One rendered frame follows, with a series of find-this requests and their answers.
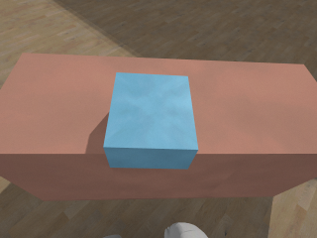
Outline carton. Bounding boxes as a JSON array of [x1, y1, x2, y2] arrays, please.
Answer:
[[103, 72, 198, 170]]

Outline right robot thigh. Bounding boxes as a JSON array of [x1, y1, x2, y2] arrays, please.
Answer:
[[163, 222, 208, 238]]

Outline pedestal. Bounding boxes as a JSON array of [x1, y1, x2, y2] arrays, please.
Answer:
[[0, 53, 317, 201]]

